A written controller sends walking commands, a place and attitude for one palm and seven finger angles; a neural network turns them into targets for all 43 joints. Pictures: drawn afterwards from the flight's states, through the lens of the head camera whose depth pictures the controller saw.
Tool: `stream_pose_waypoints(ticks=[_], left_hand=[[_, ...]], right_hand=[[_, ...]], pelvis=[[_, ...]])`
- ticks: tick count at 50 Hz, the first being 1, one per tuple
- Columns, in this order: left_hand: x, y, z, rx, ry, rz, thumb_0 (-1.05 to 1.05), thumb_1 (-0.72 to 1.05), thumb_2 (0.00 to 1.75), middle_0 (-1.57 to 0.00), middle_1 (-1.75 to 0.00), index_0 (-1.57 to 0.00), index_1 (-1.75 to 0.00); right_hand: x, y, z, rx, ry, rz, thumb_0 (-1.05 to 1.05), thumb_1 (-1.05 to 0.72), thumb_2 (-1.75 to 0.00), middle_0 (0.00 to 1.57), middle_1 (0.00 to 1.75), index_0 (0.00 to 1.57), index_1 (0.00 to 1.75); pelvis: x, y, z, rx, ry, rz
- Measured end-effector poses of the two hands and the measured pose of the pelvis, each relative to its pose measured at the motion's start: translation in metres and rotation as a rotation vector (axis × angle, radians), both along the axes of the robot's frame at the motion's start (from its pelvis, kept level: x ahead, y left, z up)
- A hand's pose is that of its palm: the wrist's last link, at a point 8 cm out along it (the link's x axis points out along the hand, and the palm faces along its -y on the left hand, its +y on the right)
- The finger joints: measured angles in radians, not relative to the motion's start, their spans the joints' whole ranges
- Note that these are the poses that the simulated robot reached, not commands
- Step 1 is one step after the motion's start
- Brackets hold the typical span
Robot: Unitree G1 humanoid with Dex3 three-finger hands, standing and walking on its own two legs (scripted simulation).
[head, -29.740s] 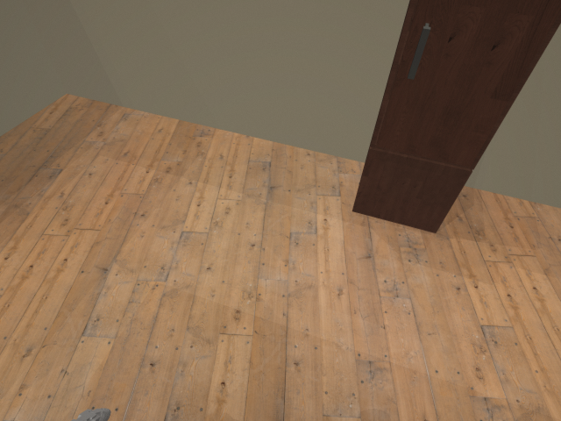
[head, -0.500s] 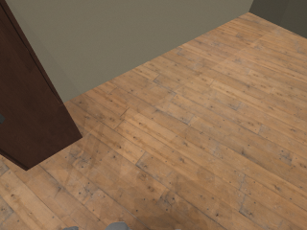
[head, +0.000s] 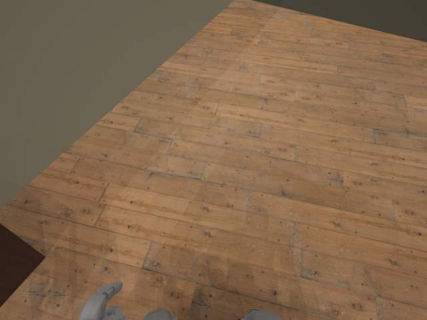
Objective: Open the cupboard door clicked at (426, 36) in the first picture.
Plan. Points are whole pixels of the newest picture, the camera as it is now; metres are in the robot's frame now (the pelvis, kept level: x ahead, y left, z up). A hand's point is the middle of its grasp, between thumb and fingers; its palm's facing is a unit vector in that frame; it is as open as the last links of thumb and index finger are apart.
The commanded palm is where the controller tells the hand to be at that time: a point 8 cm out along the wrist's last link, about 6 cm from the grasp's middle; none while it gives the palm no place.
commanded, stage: walk to a spot facing it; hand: left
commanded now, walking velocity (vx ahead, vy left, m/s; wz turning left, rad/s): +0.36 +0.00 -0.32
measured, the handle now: out of the picture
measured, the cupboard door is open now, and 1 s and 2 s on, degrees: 47 47 47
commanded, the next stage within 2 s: turn to face it in 1.00 s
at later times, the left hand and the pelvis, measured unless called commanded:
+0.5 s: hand (140, 247) +0.29 +0.19 -0.15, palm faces -0.14 -0.98 -0.16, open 7.4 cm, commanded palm none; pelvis +0.22 +0.00 +0.02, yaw -11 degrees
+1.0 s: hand (193, 175) +0.49 +0.07 -0.15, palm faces -0.19 -0.96 -0.18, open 7.2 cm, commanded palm none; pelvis +0.44 -0.11 +0.02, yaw -14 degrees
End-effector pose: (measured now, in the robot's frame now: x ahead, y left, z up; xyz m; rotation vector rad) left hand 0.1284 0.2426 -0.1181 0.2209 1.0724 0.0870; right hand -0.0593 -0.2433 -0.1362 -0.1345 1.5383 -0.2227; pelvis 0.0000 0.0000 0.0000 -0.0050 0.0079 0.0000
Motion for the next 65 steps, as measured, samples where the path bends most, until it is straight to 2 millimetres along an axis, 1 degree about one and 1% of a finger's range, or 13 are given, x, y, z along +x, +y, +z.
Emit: stream_pose_waypoints(ticks=[5,12,15,17,20,25,33,37,41,47,56,59,65], left_hand=[[-0.004,-0.015,0.001,-0.014,0.125,-0.003,0.0,0.91,0.9,-0.2,-0.3,-0.2,-0.3],[0.003,-0.003,-0.007,-0.039,0.247,0.048,0.0,0.92,0.9,-0.2,-0.3,-0.2,-0.3],[0.014,0.007,-0.019,-0.045,0.293,0.068,0.01,0.92,0.9,-0.2,-0.3,-0.2,-0.3],[0.029,0.012,-0.025,-0.04,0.327,0.051,0.01,0.92,0.9,-0.2,-0.3,-0.2,-0.3],[0.068,0.012,-0.021,-0.032,0.328,0.011,0.01,0.91,0.9,-0.2,-0.3,-0.2,-0.3],[0.159,-0.007,-0.006,-0.038,0.236,-0.059,0.01,0.91,0.9,-0.19,-0.3,-0.19,-0.3],[0.314,-0.077,0.0,-0.016,0.09,-0.221,0.01,0.91,0.9,-0.19,-0.3,-0.19,-0.3],[0.358,-0.106,-0.002,-0.005,0.019,-0.215,0.0,0.91,0.9,-0.19,-0.3,-0.2,-0.3],[0.364,-0.123,0.002,-0.007,0.081,-0.189,0.0,0.91,0.9,-0.19,-0.3,-0.2,-0.3],[0.365,-0.123,0.002,0.004,0.2,-0.132,-0.01,0.95,0.9,-0.2,-0.3,-0.2,-0.3],[0.371,-0.123,-0.027,-0.034,0.42,-0.039,0.0,0.92,0.9,-0.2,-0.3,-0.2,-0.3],[0.397,-0.124,-0.033,-0.025,0.444,-0.052,0.01,0.92,0.9,-0.2,-0.3,-0.2,-0.3],[0.494,-0.146,-0.016,-0.031,0.252,-0.028,0.01,0.91,0.9,-0.19,-0.3,-0.2,-0.3]], right_hand=[[0.102,-0.009,0.016,-0.018,-0.21,0.002,0.01,-0.91,-0.9,0.2,0.3,0.2,0.3],[0.239,0.0,0.035,-0.027,-0.42,0.06,0.0,-0.91,-0.9,0.19,0.3,0.2,0.3],[0.287,0.006,0.034,-0.05,-0.485,0.086,0.0,-0.91,-0.9,0.2,0.3,0.2,0.3],[0.305,0.009,0.034,-0.066,-0.509,0.083,0.0,-0.91,-0.9,0.2,0.3,0.2,0.3],[0.307,0.012,0.036,-0.068,-0.48,0.046,0.0,-0.91,-0.9,0.2,0.3,0.2,0.3],[0.275,0.009,0.032,-0.055,-0.308,-0.061,-0.01,-0.93,-0.9,0.2,0.3,0.21,0.3],[0.215,-0.009,0.011,0.01,0.003,-0.236,0.0,-0.92,-0.9,0.2,0.3,0.2,0.3],[0.224,-0.025,0.003,0.047,0.099,-0.276,0.0,-0.92,-0.9,0.2,0.3,0.2,0.3],[0.289,-0.05,0.011,0.031,0.012,-0.271,0.01,-0.92,-0.9,0.2,0.3,0.2,0.3],[0.42,-0.081,0.019,0.022,-0.197,-0.216,0.0,-0.91,-0.9,0.19,0.3,0.2,0.3],[0.611,-0.118,0.017,-0.066,-0.417,-0.071,0.0,-0.93,-0.9,0.2,0.3,0.2,0.3],[0.638,-0.12,0.017,-0.083,-0.443,-0.072,0.0,-0.92,-0.9,0.2,0.3,0.2,0.3],[0.642,-0.117,0.011,-0.023,-0.292,-0.042,0.0,-0.92,-0.9,0.2,0.3,0.2,0.3]], pelvis=[[0.035,-0.005,0.016,0.008,0.013,-0.048],[0.1,0.002,0.019,-0.004,0.014,-0.096],[0.134,0.011,0.009,-0.019,0.012,-0.122],[0.151,0.014,0.005,-0.007,0.007,-0.144],[0.176,0.011,0.011,0.004,0.006,-0.165],[0.217,0.002,0.022,0.005,0.011,-0.198],[0.29,-0.043,0.01,0.023,-0.002,-0.245],[0.322,-0.069,0.001,0.019,-0.018,-0.242],[0.355,-0.087,0.015,0.015,-0.011,-0.239],[0.409,-0.106,0.024,0.011,0.007,-0.24],[0.512,-0.105,0.001,-0.018,-0.016,-0.245],[0.535,-0.108,-0.002,0.003,-0.025,-0.247],[0.567,-0.124,0.01,0.007,-0.005,-0.169]])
